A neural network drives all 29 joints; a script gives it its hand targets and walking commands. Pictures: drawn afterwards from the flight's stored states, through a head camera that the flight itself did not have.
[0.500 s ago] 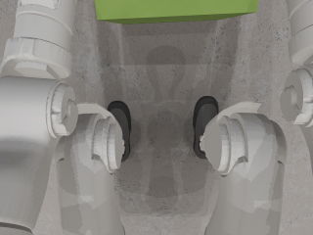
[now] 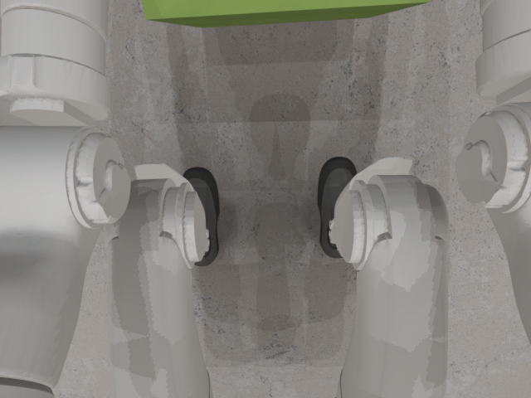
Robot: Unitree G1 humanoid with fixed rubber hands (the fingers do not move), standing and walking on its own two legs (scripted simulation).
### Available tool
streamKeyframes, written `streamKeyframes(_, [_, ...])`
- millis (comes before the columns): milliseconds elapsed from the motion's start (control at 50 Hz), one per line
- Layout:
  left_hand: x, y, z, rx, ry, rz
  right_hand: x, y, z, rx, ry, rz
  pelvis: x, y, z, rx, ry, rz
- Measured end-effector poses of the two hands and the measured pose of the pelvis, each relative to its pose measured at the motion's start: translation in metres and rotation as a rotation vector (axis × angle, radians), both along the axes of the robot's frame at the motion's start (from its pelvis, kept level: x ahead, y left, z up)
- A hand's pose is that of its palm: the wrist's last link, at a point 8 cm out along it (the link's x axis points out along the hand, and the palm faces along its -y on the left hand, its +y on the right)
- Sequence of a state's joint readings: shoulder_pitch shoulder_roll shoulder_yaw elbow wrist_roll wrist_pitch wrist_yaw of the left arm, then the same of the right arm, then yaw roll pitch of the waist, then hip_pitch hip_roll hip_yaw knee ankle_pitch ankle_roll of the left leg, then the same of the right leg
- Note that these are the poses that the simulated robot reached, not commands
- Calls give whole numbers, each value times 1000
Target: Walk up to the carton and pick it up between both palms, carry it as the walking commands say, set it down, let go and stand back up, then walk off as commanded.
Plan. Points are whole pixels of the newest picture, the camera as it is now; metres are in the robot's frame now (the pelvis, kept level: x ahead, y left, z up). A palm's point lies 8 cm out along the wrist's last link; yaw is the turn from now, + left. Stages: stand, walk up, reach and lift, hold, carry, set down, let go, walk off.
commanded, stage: reach and lift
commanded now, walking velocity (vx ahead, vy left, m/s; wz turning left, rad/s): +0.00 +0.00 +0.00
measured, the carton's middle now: out of the picture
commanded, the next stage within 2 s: none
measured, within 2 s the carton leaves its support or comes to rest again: neither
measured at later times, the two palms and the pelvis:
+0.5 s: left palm out of the picture +0.57 +0.14 -0.08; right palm out of the picture +0.57 -0.19 -0.07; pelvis -0.02 +0.01 +0.04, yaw +0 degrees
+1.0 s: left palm out of the picture +0.55 +0.15 -0.02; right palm out of the picture +0.56 -0.18 -0.01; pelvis -0.02 +0.00 +0.08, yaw +0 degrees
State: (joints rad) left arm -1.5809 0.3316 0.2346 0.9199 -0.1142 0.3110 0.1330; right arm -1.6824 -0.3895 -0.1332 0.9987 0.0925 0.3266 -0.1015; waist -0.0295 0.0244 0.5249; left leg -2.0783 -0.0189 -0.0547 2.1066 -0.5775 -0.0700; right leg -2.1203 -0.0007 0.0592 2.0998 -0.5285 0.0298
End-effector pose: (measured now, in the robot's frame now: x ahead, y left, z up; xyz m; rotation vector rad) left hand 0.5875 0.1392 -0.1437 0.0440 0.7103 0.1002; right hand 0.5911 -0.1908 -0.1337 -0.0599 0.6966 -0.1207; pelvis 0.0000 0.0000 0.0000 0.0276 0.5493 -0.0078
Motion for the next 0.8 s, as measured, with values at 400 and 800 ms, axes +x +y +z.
streamKeyframes(400, [-18, 4, 44, 15, -26, 28, -16, 9, 41, 9, -34, -46, -5, 6, 29, -14, -39, 6])
streamKeyframes(800, [-39, -1, 81, 17, -9, 50, -33, 5, 82, 7, -24, -47, -16, -4, 65, 7, -48, -7])
